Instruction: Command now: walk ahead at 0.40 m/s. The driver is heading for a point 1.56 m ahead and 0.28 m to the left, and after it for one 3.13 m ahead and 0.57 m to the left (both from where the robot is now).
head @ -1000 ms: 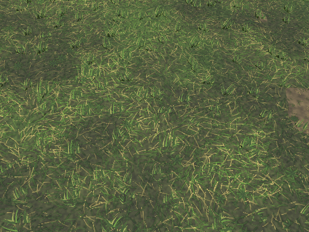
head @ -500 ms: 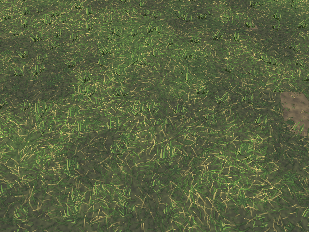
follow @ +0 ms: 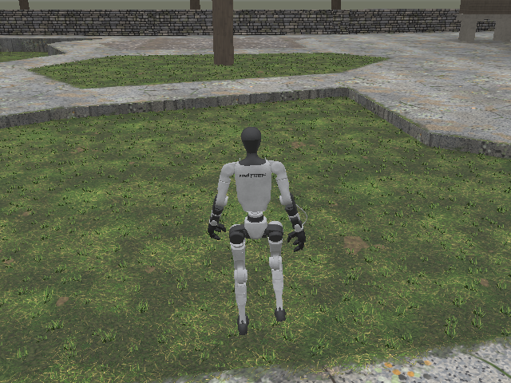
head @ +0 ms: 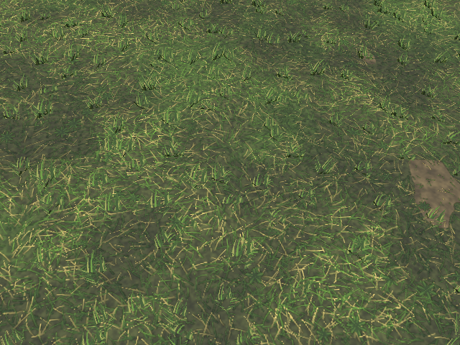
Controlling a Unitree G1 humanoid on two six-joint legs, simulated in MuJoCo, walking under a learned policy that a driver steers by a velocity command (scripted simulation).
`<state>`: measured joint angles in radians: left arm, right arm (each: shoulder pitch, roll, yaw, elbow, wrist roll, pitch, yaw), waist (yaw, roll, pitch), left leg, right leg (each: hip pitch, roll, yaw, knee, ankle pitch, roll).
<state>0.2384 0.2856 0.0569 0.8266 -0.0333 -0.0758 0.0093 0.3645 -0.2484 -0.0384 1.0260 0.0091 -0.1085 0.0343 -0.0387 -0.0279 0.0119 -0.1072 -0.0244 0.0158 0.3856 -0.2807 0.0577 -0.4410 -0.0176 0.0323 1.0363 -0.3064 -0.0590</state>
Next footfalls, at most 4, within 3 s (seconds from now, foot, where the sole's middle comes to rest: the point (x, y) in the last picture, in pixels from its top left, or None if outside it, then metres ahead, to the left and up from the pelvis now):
0.34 right None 0.36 -0.14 -0.78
0.88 left None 0.43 0.09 -0.78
1.34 right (232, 282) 0.71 -0.05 -0.78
1.86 left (126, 234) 0.89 0.31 -0.78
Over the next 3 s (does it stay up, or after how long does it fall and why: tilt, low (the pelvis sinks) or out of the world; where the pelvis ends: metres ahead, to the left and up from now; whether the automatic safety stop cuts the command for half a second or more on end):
stays up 1.41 0.27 -0.02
